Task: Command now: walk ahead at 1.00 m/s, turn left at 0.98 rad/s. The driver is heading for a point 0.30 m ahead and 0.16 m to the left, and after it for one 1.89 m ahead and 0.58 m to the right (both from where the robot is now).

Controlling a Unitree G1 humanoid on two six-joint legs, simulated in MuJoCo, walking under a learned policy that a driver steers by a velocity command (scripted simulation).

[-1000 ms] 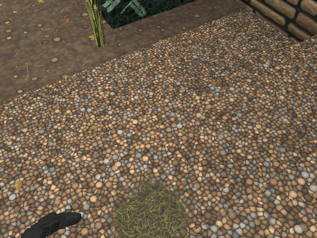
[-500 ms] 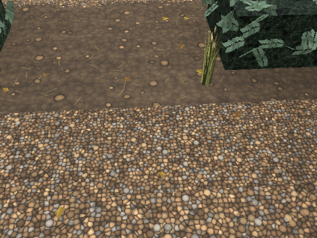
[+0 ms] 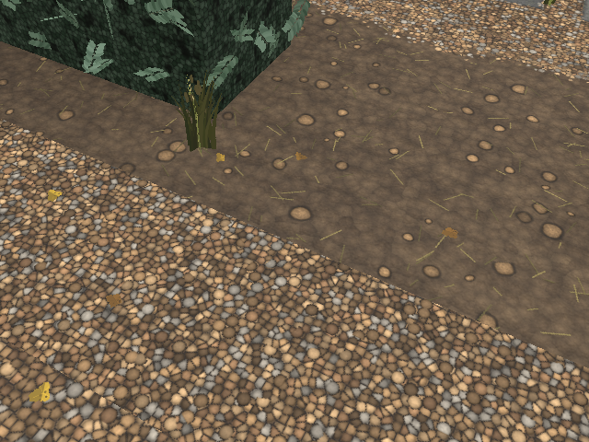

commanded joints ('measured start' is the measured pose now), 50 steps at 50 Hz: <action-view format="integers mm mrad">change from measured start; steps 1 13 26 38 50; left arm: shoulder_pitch -59 -133 -173 489 -8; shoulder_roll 62 325 52 209 162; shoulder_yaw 9 43 0 69 36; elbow -19 72 9 201 4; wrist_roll -2 6 6 1 -29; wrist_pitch -9 -26 22 43 -13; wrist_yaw -6 -10 -97 -97 26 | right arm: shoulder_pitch -32 353 137 -75 -209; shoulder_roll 74 -188 3 -38 19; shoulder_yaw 35 -71 14 5 25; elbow -153 -74 11 9 -180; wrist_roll -7 3 -60 -17 -34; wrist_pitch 24 -2 -118 -80 -81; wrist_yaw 31 44 -28 -32 -11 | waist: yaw -55 -390 -53 321 -53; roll -151 -113 -12 -204 -12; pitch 96 -164 43 14 6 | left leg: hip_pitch -258 722 153 -76 340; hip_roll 167 9 225 55 49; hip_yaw -64 141 127 290 -8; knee -101 -630 -946 701 -803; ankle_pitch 11 300 67 92 437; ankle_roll -10 95 28 -123 -200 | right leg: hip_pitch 104 46 -209 615 -294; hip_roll -254 -210 -27 -40 62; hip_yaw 327 -195 -6 -68 346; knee -448 63 50 -332 -336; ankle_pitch -99 1123 834 793 158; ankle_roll -211 -174 -168 -415 -375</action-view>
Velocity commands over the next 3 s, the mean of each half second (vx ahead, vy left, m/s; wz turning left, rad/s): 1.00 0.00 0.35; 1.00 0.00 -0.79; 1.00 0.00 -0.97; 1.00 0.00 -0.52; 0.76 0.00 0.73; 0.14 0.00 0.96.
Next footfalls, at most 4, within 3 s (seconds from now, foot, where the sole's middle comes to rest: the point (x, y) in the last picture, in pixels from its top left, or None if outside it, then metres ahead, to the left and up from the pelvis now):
0.26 left None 0.36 0.19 -0.75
0.76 right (273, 360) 0.80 0.11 -0.92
1.08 left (237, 252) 1.18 0.25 -0.92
1.56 right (375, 221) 1.35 -0.20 -0.92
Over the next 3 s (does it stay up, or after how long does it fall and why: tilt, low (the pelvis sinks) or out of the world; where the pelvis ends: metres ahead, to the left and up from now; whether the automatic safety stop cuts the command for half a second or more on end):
stays up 1.88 -0.73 -0.15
